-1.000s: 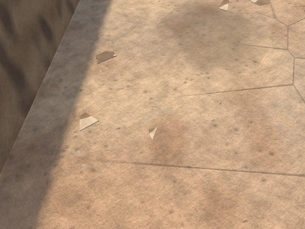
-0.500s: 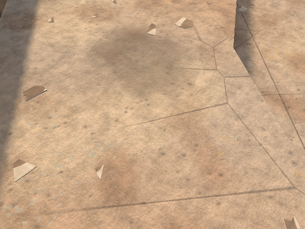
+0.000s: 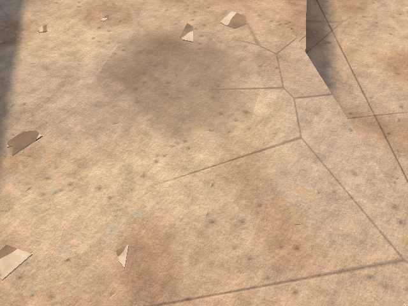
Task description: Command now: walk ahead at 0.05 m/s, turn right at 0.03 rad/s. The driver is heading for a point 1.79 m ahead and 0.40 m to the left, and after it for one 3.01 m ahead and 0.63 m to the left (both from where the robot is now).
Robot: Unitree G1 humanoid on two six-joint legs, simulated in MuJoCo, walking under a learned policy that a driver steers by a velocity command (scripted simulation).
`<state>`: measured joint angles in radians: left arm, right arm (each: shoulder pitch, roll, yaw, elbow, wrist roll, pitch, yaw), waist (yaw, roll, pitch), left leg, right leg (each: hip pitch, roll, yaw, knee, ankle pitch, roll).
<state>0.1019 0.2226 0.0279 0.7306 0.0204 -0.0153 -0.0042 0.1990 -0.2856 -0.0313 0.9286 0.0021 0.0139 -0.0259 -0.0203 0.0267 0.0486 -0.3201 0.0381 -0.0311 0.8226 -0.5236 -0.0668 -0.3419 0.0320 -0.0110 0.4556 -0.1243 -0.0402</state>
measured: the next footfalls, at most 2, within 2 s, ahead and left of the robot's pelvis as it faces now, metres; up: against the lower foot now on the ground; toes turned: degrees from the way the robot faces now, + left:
left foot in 0.10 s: +0.06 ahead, +0.15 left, +0.00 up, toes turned +0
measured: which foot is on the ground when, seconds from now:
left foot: up 0.00-0.08, down 0.10-1.00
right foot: down 0.00-1.00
